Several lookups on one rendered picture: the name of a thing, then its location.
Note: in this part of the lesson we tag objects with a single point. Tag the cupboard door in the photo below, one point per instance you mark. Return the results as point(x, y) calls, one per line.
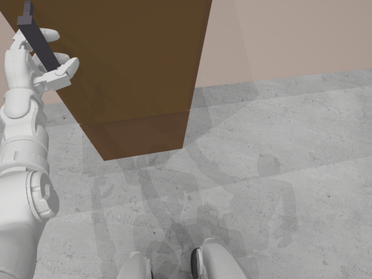
point(136, 57)

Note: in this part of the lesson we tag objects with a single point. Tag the robot right thigh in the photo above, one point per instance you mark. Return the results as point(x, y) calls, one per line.
point(215, 262)

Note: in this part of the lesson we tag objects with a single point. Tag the left robot upper arm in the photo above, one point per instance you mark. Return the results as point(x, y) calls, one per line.
point(27, 202)

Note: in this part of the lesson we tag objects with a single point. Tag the robot left forearm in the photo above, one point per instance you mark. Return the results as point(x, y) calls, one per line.
point(25, 142)

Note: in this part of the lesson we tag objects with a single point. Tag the robot right shin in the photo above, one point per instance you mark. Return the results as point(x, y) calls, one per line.
point(206, 241)

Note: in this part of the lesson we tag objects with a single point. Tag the handle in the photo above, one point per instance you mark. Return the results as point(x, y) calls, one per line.
point(35, 38)

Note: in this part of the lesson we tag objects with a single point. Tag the left robot hand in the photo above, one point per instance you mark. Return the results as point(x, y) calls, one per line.
point(21, 70)

